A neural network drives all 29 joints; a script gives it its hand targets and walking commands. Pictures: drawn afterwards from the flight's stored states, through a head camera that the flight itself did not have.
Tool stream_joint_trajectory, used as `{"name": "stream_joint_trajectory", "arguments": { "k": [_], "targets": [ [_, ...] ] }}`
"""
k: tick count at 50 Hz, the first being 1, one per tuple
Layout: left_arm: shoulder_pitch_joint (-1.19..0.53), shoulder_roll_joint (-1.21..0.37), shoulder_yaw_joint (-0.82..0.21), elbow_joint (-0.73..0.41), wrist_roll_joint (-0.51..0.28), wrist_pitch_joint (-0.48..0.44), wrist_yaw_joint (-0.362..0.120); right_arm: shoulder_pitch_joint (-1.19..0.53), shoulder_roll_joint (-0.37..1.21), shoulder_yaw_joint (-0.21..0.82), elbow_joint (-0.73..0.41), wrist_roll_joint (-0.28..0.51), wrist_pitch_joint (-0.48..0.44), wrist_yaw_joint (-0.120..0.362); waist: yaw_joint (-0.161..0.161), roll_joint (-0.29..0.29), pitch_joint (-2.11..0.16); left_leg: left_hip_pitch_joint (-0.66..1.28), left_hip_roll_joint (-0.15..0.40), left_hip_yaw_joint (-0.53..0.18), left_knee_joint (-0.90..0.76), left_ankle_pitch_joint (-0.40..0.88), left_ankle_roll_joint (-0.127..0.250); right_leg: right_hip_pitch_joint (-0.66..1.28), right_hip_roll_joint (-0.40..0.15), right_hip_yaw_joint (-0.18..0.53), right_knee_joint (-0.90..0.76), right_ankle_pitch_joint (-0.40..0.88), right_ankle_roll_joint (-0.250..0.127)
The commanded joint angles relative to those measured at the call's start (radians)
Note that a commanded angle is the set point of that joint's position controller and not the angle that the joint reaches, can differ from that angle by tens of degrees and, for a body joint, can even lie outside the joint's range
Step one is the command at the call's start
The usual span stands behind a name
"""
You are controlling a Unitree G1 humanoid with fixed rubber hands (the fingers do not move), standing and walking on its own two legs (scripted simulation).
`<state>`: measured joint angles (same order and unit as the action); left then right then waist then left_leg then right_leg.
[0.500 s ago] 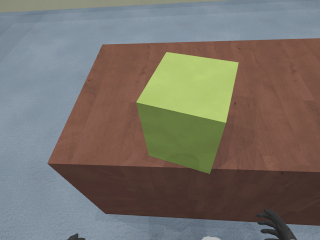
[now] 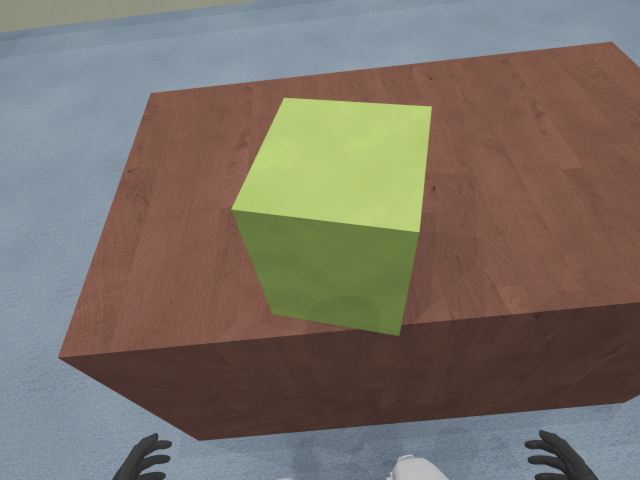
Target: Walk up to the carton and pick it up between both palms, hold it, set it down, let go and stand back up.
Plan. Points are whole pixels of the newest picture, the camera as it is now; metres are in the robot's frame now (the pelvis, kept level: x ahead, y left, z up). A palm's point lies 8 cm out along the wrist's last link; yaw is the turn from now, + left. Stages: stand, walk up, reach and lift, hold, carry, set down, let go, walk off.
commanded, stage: walk up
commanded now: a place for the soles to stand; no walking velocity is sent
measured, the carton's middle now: (343, 221) +0.45 -0.01 +0.04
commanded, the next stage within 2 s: reach and lift in 1.08 s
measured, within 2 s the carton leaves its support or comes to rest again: neither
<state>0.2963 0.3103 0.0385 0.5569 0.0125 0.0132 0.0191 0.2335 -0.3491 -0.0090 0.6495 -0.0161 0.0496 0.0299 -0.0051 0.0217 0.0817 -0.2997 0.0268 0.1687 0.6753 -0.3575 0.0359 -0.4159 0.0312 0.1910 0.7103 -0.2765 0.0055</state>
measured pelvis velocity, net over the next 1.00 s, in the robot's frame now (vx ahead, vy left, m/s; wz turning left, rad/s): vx -0.01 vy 0.01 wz -0.10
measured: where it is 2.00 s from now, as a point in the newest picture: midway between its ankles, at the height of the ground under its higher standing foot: outside the picture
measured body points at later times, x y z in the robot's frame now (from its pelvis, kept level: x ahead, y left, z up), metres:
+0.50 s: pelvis +0.00 +0.01 +0.00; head +0.02 -0.01 +0.44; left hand +0.13 +0.28 -0.09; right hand +0.10 -0.28 -0.12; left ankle +0.00 +0.10 -0.72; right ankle +0.06 -0.15 -0.72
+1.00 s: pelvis -0.01 +0.01 +0.00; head +0.01 +0.00 +0.45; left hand +0.16 +0.27 -0.08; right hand +0.08 -0.29 -0.11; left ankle +0.00 +0.10 -0.72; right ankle +0.05 -0.13 -0.72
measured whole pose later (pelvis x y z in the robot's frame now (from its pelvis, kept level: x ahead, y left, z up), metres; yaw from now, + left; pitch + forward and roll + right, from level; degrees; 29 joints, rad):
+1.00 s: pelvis -0.01 +0.01 +0.00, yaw -6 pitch -2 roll +1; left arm 0.26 0.31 0.02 0.59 0.01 0.01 0.02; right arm 0.25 -0.35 -0.01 0.63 -0.01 0.07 0.04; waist -0.02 0.00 0.07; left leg -0.27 0.05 0.22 0.70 -0.38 0.03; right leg -0.40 0.04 0.15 0.71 -0.28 0.03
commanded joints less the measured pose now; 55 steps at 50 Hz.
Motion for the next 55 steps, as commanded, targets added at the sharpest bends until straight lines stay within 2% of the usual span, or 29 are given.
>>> {"name": "stream_joint_trajectory", "arguments": {
  "k": [1, 4, 8, 10, 13, 14, 17, 18, 20, 22, 24, 26, 27, 29, 30, 31, 32, 34, 36, 39, 41, 43, 45, 47, 49, 51, 52, 54, 55],
  "targets": [
    [0.042, 0.123, 0.049, -0.081, -0.003, -0.024, 0.006, -0.053, -0.15, -0.041, -0.083, 0.007, -0.011, -0.006, 0.016, 0.03, -0.091, -0.063, 0.22, -0.196, -0.207, 0.165, 0.118, 0.126, -0.004, -0.044, 0.023, 0.081, -0.045],
    [0.017, 0.177, 0.064, -0.082, 0.001, -0.028, 0.004, -0.04, -0.146, -0.039, -0.085, 0.007, 0.008, -0.005, 0.004, -0.031, -0.083, 0.006, 0.125, -0.14, -0.108, 0.069, 0.04, 0.033, -0.088, 0.117, -0.115, 0.152, -0.085],
    [0.002, 0.2, 0.067, -0.07, 0.005, -0.022, 0.011, 0.02, -0.122, -0.044, -0.081, 0.001, 0.008, -0.004, -0.013, -0.114, -0.096, 0.096, 0.061, -0.157, -0.048, 0.016, 0.011, -0.047, -0.146, 0.262, -0.242, 0.021, -0.13],
    [-0.009, 0.182, 0.059, -0.068, 0.008, -0.017, 0.012, 0.037, -0.127, -0.047, -0.08, -0.002, -0.001, -0.004, -0.016, -0.089, -0.081, 0.11, 0.081, -0.189, -0.113, -0.013, 0.025, -0.074, -0.121, 0.218, -0.235, -0.058, -0.112],
    [-0.008, 0.136, 0.045, -0.07, -0.001, -0.018, 0.007, 0.013, -0.157, -0.057, -0.076, 0.0, -0.017, -0.007, -0.01, -0.005, -0.068, 0.066, 0.196, -0.233, -0.252, 0.02, 0.086, -0.034, -0.007, 0.01, -0.048, 0.005, -0.039],
    [0.013, 0.126, 0.044, -0.064, -0.004, -0.02, 0.009, -0.008, -0.16, -0.055, -0.076, 0.002, -0.018, -0.009, 0.001, 0.022, -0.057, 0.031, 0.23, -0.222, -0.262, 0.079, 0.113, 0.007, 0.011, -0.044, 0.007, 0.056, -0.032],
    [0.043, 0.123, 0.053, -0.06, -0.003, -0.027, 0.007, -0.045, -0.157, -0.048, -0.081, 0.006, -0.008, -0.007, 0.021, 0.043, -0.068, -0.053, 0.238, -0.158, -0.228, 0.086, 0.122, 0.1, -0.003, -0.063, 0.023, 0.049, -0.043],
    [0.037, 0.135, 0.056, -0.066, -0.004, -0.029, 0.006, -0.042, -0.155, -0.045, -0.082, 0.005, -0.001, -0.006, 0.017, 0.028, -0.069, -0.057, 0.209, -0.128, -0.195, 0.069, 0.101, 0.1, -0.019, -0.027, -0.008, 0.089, -0.051],
    [0.016, 0.173, 0.064, -0.071, 0.003, -0.029, 0.007, -0.025, -0.147, -0.044, -0.092, 0.006, 0.01, -0.002, 0.006, -0.034, -0.059, -0.01, 0.135, -0.109, -0.102, 0.032, 0.046, 0.032, -0.088, 0.12, -0.128, 0.117, -0.085],
    [0.023, 0.218, 0.078, -0.06, 0.009, -0.024, 0.012, 0.019, -0.135, -0.05, -0.097, 0.001, 0.017, -0.002, -0.002, -0.133, -0.085, 0.049, 0.052, -0.129, 0.011, -0.014, 0.006, -0.03, -0.159, 0.31, -0.255, 0.011, -0.148],
    [-0.011, 0.218, 0.073, -0.06, 0.009, -0.017, 0.019, 0.054, -0.121, -0.049, -0.091, -0.003, 0.011, -0.004, -0.016, -0.163, -0.075, 0.048, 0.033, -0.162, -0.002, -0.045, -0.004, -0.028, -0.183, 0.357, -0.282, -0.028, -0.174],
    [-0.029, 0.188, 0.06, -0.06, 0.008, -0.011, 0.017, 0.079, -0.135, -0.055, -0.083, -0.005, -0.004, -0.005, -0.028, -0.129, -0.082, 0.107, 0.067, -0.202, -0.106, -0.046, 0.016, -0.086, -0.136, 0.263, -0.259, -0.098, -0.129],
    [-0.042, 0.174, 0.054, -0.06, 0.011, -0.012, 0.013, 0.076, -0.148, -0.063, -0.086, -0.007, -0.017, -0.006, -0.038, -0.135, -0.097, 0.158, 0.112, -0.218, -0.185, -0.024, 0.036, -0.093, -0.086, 0.156, -0.192, -0.053, -0.078],
    [-0.033, 0.115, 0.043, -0.056, -0.005, -0.012, 0.012, 0.033, -0.172, -0.062, -0.074, 0.002, -0.028, -0.01, -0.019, 0.002, -0.074, 0.085, 0.246, -0.282, -0.304, 0.049, 0.097, -0.024, 0.03, -0.077, 0.022, -0.003, -0.026],
    [-0.008, 0.11, 0.043, -0.051, -0.003, -0.013, 0.013, 0.002, -0.166, -0.056, -0.081, 0.004, -0.028, -0.014, -0.005, 0.017, -0.06, 0.029, 0.281, -0.273, -0.299, 0.129, 0.126, 0.025, 0.023, -0.102, 0.061, -0.053, -0.027],
    [0.004, 0.104, 0.039, -0.049, -0.002, -0.017, 0.011, -0.022, -0.156, -0.047, -0.085, 0.005, -0.028, -0.014, 0.008, 0.024, -0.05, -0.026, 0.281, -0.236, -0.272, 0.212, 0.137, 0.088, 0.001, -0.098, 0.053, -0.032, -0.035],
    [0.004, 0.103, 0.037, -0.054, -0.006, -0.024, 0.008, -0.035, -0.154, -0.039, -0.084, 0.006, -0.024, -0.01, 0.021, 0.033, -0.049, -0.052, 0.256, -0.189, -0.236, 0.252, 0.118, 0.134, -0.023, -0.072, -0.012, 0.044, -0.045],
    [-0.026, 0.164, 0.049, -0.067, -0.005, -0.03, 0.007, 0.016, -0.153, -0.038, -0.088, 0.012, -0.011, -0.002, -0.01, -0.022, -0.106, 0.005, 0.142, -0.101, -0.141, 0.202, 0.043, 0.125, -0.09, 0.067, -0.079, 0.234, -0.075],
    [-0.007, 0.188, 0.053, -0.049, -0.006, -0.027, 0.009, 0.023, -0.152, -0.042, -0.092, 0.004, 0.002, -0.001, -0.008, -0.047, -0.128, 0.092, 0.113, -0.114, -0.096, 0.163, 0.024, 0.05, -0.117, 0.127, -0.123, 0.201, -0.096],
    [-0.036, 0.173, 0.048, -0.049, -0.006, -0.017, 0.014, 0.036, -0.151, -0.047, -0.09, 0.007, 0.001, -0.002, -0.02, -0.035, -0.09, 0.099, 0.139, -0.148, -0.159, 0.11, 0.046, -0.004, -0.078, 0.074, -0.104, 0.121, -0.08],
    [-0.028, 0.144, 0.042, -0.047, -0.01, -0.014, 0.013, 0.014, -0.158, -0.05, -0.09, 0.01, -0.004, -0.004, -0.009, 0.017, -0.067, 0.02, 0.203, -0.162, -0.239, 0.073, 0.089, 0.051, -0.022, -0.033, -0.01, 0.102, -0.051],
    [-0.015, 0.134, 0.042, -0.046, -0.01, -0.018, 0.01, -0.02, -0.155, -0.047, -0.097, 0.013, -0.005, -0.004, 0.007, 0.029, -0.049, -0.051, 0.226, -0.144, -0.251, 0.053, 0.102, 0.107, -0.018, -0.061, 0.003, 0.087, -0.047],
    [-0.017, 0.15, 0.047, -0.051, -0.007, -0.024, 0.009, -0.023, -0.155, -0.047, -0.099, 0.012, 0.0, -0.001, 0.007, 0.01, -0.052, -0.049, 0.196, -0.115, -0.21, 0.037, 0.082, 0.104, -0.041, -0.013, -0.035, 0.105, -0.056],
    [-0.025, 0.183, 0.055, -0.054, -0.003, -0.027, 0.01, -0.004, -0.153, -0.048, -0.101, 0.008, 0.007, 0.003, -0.002, -0.045, -0.061, 0.014, 0.138, -0.098, -0.129, 0.028, 0.045, 0.037, -0.086, 0.094, -0.125, 0.087, -0.08],
    [-0.034, 0.207, 0.059, -0.047, 0.001, -0.029, 0.012, 0.025, -0.141, -0.05, -0.1, 0.007, 0.011, 0.004, -0.012, -0.118, -0.083, 0.089, 0.073, -0.112, -0.04, 0.015, 0.007, -0.033, -0.147, 0.237, -0.241, 0.008, -0.129],
    [-0.054, 0.209, 0.058, -0.042, 0.008, -0.026, 0.017, 0.054, -0.133, -0.055, -0.098, 0.002, 0.006, 0.001, -0.021, -0.155, -0.076, 0.107, 0.045, -0.14, -0.036, -0.022, -0.002, -0.061, -0.17, 0.298, -0.298, -0.072, -0.151],
    [-0.066, 0.202, 0.055, -0.041, 0.009, -0.023, 0.018, 0.067, -0.131, -0.057, -0.095, -0.001, 0.0, 0.0, -0.026, -0.156, -0.071, 0.117, 0.05, -0.151, -0.067, -0.026, 0.004, -0.072, -0.161, 0.282, -0.3, -0.093, -0.139],
    [-0.082, 0.176, 0.046, -0.042, 0.008, -0.018, 0.013, 0.085, -0.142, -0.062, -0.09, -0.003, -0.015, -0.002, -0.035, -0.119, -0.071, 0.144, 0.094, -0.181, -0.163, -0.011, 0.027, -0.085, -0.11, 0.174, -0.25, -0.078, -0.092],
    [-0.375, 0.034, -0.022, 0.031, 0.032, 0.164, 0.049, -0.276, -0.107, -0.144, 0.057, -0.061, -0.202, 0.04, 0.067, 0.172, -0.027, -0.21, 0.147, -0.189, -0.287, -0.277, -0.02, 0.141, 0.052, -0.295, 0.022, -0.034, -0.083]
  ]
}}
